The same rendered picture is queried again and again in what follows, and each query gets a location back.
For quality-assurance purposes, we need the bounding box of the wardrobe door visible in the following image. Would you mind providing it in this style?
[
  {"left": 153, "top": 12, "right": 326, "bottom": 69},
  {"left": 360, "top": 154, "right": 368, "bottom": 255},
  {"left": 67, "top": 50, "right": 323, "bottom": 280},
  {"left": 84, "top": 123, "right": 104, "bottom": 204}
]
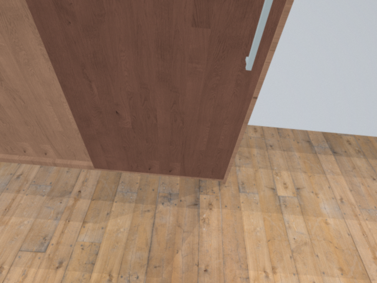
[
  {"left": 26, "top": 0, "right": 286, "bottom": 180},
  {"left": 0, "top": 0, "right": 91, "bottom": 162}
]

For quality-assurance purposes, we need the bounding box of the handle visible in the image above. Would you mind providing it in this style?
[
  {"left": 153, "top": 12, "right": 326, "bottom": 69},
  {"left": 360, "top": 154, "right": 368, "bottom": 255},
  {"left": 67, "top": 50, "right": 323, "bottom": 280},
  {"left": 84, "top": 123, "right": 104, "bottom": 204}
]
[{"left": 246, "top": 0, "right": 273, "bottom": 71}]

